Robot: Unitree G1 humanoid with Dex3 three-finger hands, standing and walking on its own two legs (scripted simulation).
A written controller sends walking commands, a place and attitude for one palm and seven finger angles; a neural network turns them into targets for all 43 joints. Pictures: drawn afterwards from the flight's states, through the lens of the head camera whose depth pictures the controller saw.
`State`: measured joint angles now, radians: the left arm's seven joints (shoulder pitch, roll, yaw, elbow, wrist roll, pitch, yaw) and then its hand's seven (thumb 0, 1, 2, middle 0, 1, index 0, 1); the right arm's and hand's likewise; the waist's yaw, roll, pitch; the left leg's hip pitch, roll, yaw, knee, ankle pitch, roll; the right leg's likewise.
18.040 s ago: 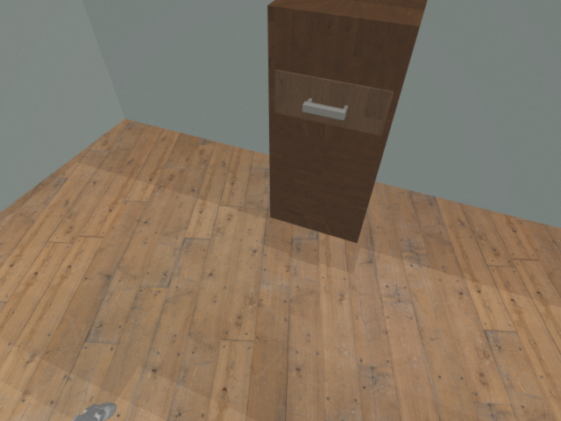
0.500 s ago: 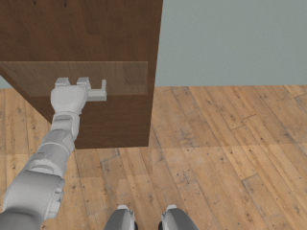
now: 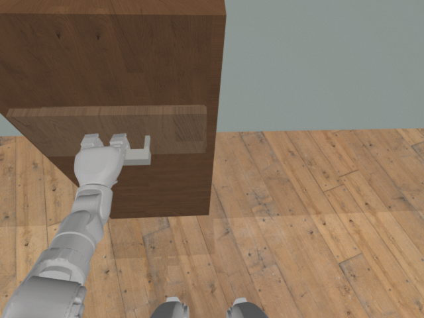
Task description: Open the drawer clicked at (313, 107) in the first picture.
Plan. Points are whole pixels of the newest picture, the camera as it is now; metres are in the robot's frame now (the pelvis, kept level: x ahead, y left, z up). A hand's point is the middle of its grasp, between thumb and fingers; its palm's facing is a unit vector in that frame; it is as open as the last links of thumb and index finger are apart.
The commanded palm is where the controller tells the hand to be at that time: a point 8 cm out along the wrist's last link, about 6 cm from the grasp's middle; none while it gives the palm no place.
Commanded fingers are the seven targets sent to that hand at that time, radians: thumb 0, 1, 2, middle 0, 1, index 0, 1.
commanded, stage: pull the drawer open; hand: left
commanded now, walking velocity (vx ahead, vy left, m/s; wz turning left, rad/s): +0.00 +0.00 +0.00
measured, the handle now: (117, 149) +0.46 +0.20 -0.03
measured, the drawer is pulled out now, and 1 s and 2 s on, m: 0.02 0.12 0.24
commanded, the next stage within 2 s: none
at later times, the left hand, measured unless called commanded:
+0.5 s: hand (107, 196) +0.36 +0.21 -0.05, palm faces -0.03 -0.09 -1.00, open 5.8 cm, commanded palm +0.32 +0.22 +0.00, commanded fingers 0.00 0.90 0.90 -0.40 -1.35 -0.40 -1.35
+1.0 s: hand (103, 221) +0.31 +0.21 -0.05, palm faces -0.03 -0.09 -1.00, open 5.8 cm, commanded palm +0.27 +0.22 +0.00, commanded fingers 0.00 0.90 0.90 -0.40 -1.35 -0.40 -1.35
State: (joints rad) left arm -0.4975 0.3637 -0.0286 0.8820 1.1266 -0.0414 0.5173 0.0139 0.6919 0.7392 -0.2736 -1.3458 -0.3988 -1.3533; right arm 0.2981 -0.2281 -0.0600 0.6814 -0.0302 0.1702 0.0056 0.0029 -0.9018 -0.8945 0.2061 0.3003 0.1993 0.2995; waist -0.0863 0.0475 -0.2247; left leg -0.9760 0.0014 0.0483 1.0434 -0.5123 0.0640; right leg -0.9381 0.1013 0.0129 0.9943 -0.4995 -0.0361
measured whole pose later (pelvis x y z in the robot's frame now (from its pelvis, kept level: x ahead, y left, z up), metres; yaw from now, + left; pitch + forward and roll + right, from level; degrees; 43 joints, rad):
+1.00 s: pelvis -0.01 +0.01 +0.01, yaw +0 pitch +20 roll -2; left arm -0.09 0.29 -0.09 0.53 1.13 0.02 0.55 0.01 0.68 0.74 -0.27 -1.34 -0.41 -1.34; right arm 0.22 -0.22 -0.04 0.61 -0.02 0.15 0.01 0.01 -0.90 -0.89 0.21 0.30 0.20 0.30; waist -0.05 0.04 -0.22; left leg -0.86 -0.01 0.05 1.02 -0.51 0.07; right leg -0.83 0.10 0.03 0.97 -0.49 -0.03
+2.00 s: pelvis -0.01 -0.02 -0.01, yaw +1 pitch +19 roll +0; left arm 0.39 0.30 -0.07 0.16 1.13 -0.07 0.59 0.04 0.67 0.72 -0.27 -1.32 -0.41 -1.34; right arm 0.13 -0.22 -0.02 0.55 -0.05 0.11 0.04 0.01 -0.90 -0.89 0.20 0.30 0.20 0.30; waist 0.01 0.03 -0.22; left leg -0.87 -0.01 0.05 1.09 -0.55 0.04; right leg -0.86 0.09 0.02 1.10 -0.55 -0.06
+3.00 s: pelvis -0.02 -0.03 -0.03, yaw +2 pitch +21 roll +1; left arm 0.59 0.36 0.02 0.01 1.13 -0.24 0.58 0.02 0.65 0.73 -0.29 -1.33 -0.37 -1.30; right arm 0.11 -0.22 -0.02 0.53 -0.08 0.10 0.04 0.01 -0.90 -0.89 0.21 0.30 0.20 0.30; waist 0.04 0.04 -0.23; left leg -0.99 -0.01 0.03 1.20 -0.56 0.02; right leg -0.98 0.09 -0.01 1.21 -0.59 -0.09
